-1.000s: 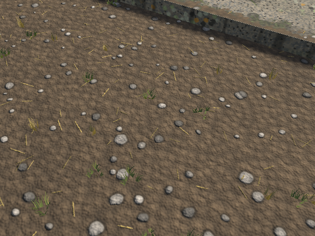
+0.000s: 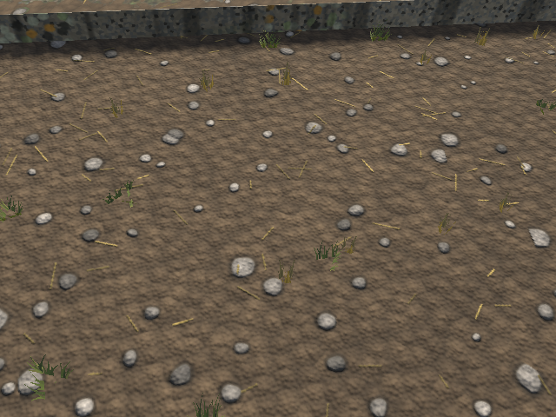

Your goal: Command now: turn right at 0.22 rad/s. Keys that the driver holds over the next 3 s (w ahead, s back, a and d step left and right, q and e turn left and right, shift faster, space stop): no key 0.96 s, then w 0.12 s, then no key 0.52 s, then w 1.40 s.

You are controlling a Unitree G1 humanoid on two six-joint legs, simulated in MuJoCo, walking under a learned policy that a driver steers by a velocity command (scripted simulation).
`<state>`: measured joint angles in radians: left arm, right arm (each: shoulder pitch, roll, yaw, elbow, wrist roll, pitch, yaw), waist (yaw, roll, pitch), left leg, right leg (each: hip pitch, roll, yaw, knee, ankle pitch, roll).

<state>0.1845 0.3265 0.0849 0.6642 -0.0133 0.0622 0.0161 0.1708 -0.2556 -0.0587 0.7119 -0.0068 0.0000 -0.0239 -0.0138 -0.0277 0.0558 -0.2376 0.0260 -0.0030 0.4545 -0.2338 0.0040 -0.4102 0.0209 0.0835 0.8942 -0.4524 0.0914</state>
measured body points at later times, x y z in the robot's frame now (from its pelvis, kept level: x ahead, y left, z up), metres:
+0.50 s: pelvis +0.01 -0.04 +0.00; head +0.02 -0.05 +0.45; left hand +0.16 +0.20 -0.11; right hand +0.10 -0.32 -0.13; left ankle +0.00 +0.13 -0.74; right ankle -0.01 -0.14 -0.74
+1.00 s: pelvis +0.01 -0.03 +0.00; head +0.01 -0.03 +0.45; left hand +0.09 +0.23 -0.14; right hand +0.05 -0.30 -0.15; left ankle +0.00 +0.13 -0.74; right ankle -0.01 -0.14 -0.74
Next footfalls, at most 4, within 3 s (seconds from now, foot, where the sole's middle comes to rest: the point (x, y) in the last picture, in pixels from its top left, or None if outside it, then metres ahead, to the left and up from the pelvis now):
0.10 right None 0.03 -0.14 -0.78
1.46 right None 0.18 -0.14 -0.78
2.36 left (246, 375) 0.56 0.07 -0.78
2.92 right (336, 269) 0.86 -0.17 -0.78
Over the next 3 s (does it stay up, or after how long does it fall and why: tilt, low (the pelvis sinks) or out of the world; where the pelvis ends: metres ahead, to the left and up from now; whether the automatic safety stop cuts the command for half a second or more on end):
stays up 0.72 -0.08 -0.02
